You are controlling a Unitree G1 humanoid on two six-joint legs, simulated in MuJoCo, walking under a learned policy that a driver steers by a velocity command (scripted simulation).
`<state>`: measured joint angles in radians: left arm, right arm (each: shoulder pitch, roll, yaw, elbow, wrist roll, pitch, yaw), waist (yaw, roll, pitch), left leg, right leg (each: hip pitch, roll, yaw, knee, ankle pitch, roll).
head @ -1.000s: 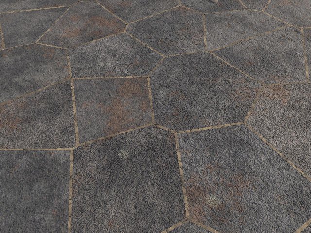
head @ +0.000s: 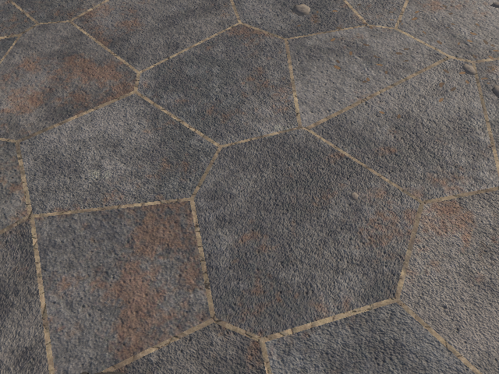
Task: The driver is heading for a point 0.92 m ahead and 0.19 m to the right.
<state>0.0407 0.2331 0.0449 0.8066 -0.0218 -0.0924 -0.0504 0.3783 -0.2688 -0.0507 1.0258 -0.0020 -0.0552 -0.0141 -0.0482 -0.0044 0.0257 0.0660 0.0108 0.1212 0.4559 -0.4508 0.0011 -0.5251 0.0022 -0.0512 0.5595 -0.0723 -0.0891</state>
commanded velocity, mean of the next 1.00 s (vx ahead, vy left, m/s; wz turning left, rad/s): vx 0.50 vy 0.00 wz -0.43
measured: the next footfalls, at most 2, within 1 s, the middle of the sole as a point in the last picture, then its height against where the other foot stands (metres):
left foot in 0.48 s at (229, 369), level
right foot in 1.00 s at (357, 309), level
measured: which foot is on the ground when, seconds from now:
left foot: down 0.00-0.00, up 0.02-0.46, down 0.48-1.00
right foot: down 0.00-0.50, up 0.52-0.98, down 1.00-1.00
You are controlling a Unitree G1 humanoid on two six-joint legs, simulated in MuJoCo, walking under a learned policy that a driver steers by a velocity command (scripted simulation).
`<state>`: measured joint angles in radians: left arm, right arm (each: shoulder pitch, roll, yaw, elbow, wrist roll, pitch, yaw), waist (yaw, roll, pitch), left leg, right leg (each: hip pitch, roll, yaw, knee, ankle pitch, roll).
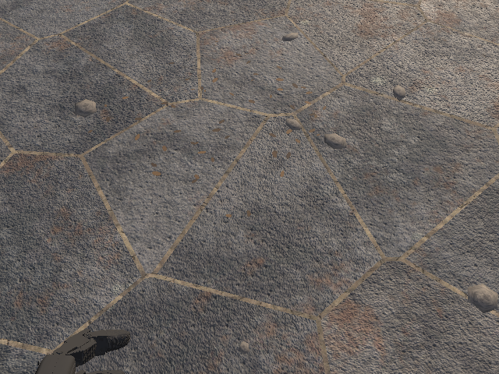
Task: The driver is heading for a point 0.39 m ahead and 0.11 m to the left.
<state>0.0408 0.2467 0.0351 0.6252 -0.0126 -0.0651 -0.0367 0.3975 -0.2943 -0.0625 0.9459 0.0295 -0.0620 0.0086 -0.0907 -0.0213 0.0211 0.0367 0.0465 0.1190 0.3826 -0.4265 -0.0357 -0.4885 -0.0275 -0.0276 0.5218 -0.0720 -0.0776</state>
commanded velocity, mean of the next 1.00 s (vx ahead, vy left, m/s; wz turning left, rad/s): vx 0.29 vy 0.00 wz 0.17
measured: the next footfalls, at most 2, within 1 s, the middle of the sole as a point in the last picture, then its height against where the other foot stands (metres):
left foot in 0.52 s outside the picture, level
right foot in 0.90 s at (282, 371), level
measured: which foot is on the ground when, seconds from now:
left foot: down 0.00-0.00, up 0.02-0.50, down 0.52-1.00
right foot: down 0.00-0.54, up 0.56-0.88, down 0.90-1.00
